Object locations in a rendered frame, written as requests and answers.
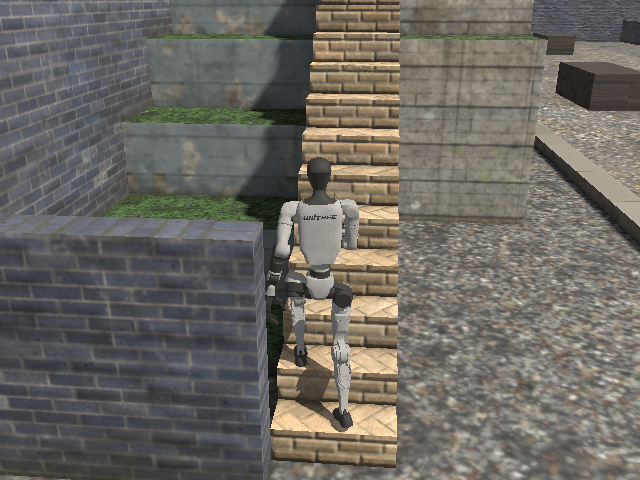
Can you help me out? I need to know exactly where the robot left upper arm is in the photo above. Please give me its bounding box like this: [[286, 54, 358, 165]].
[[275, 201, 299, 258]]

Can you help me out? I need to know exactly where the right robot shin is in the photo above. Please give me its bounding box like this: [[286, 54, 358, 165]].
[[333, 344, 351, 415]]

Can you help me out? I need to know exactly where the robot right forearm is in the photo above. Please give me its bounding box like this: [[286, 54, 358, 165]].
[[341, 229, 358, 246]]

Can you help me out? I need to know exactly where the robot right foot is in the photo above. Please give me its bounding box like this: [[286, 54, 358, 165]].
[[333, 407, 353, 428]]

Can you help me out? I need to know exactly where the robot right upper arm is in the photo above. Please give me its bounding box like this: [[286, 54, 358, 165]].
[[340, 199, 359, 250]]

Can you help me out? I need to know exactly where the robot left forearm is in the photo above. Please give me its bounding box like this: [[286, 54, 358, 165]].
[[265, 243, 285, 296]]

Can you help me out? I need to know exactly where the robot left hand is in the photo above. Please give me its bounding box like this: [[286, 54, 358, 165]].
[[265, 295, 286, 325]]

